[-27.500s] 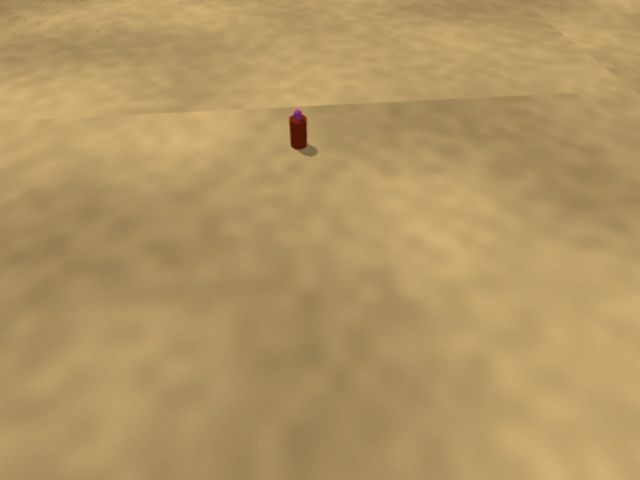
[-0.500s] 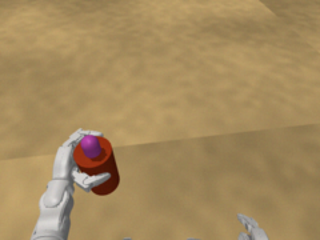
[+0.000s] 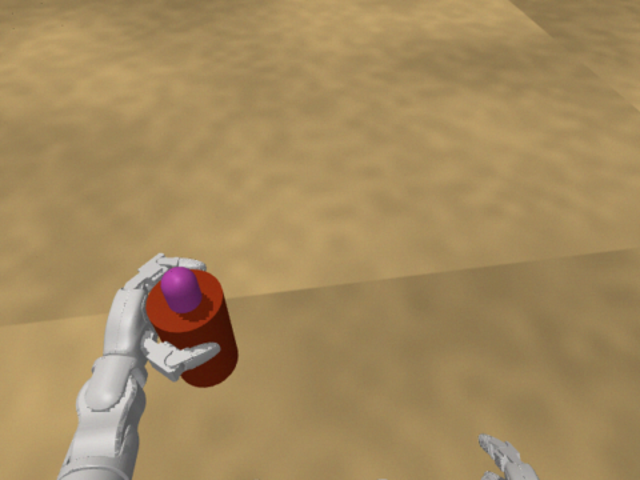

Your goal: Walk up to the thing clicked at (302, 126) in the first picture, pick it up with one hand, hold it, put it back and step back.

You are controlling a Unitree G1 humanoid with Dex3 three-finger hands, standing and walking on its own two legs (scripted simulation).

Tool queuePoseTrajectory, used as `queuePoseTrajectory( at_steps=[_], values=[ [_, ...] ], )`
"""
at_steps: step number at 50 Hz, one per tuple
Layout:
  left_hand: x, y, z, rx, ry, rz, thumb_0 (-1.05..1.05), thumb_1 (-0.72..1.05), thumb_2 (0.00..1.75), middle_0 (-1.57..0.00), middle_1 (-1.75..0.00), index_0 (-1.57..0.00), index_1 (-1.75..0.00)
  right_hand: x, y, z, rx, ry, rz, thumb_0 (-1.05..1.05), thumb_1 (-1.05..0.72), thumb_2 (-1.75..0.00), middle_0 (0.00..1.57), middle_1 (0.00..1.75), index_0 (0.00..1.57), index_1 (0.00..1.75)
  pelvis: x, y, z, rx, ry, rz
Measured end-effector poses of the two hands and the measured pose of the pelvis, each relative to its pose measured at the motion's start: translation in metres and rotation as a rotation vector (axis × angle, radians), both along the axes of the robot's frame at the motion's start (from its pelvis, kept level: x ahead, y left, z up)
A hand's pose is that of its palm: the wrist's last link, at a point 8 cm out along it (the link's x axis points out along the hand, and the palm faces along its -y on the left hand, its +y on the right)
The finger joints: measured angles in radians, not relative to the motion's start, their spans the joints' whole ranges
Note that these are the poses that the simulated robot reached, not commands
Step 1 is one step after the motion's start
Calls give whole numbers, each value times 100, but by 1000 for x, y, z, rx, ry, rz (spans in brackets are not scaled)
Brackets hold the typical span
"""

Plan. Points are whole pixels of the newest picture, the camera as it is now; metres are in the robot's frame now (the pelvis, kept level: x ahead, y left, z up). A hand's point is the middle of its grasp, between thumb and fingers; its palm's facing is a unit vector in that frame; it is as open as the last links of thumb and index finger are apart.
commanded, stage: hold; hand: left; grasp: from the side
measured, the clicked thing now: (194, 322) +0.32 +0.16 +0.02
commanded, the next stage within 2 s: crouch in 1.16 s
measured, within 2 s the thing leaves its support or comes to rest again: neither
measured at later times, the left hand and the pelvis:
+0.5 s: hand (178, 312) +0.32 +0.17 +0.04, palm faces +0.01 -1.00 -0.03, open 11.7 cm; pelvis +0.00 +0.00 +0.00, yaw +0 degrees
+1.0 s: hand (181, 319) +0.31 +0.17 +0.04, palm faces -0.03 -1.00 -0.06, open 11.7 cm; pelvis +0.00 +0.00 +0.00, yaw +0 degrees
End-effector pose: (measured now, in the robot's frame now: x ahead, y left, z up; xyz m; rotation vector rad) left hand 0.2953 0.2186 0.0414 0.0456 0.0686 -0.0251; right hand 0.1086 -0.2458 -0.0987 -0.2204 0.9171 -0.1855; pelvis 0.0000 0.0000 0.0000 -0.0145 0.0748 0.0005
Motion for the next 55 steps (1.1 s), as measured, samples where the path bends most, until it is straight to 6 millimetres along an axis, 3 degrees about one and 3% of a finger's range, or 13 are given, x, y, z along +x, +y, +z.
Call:
queuePoseTrajectory(
  at_steps=[9,21,34,45,55],
  values=[
    [-2,1,-9,-15,14,19,-2,-57,107,-59,-98,-61,-99,-4,0,0,-6,16,0,1,-92,-91,20,30,20,30,0,1,-1,-1,4,-3],
    [1,8,3,3,-17,22,-2,-57,108,-59,-98,-61,-99,-3,5,-1,-3,4,-3,1,-93,-91,20,30,20,30,0,5,-1,-5,-3,0],
    [1,-1,-4,3,11,-20,-2,-57,108,-59,-99,-61,-100,-5,5,-1,2,5,-1,1,-92,-91,20,30,20,30,-1,6,-1,-6,1,-5],
    [-1,6,-1,1,-15,30,-2,-57,108,-59,-99,-60,-100,-8,4,-1,-1,9,-2,1,-93,-91,20,30,20,30,-3,3,-2,-4,3,-2],
    [-1,1,-2,-12,0,13,-2,-58,108,-59,-99,-61,-100,-4,3,-1,0,-6,1,1,-93,-91,20,30,20,30,-3,4,-1,-4,0,-1]
  ],
)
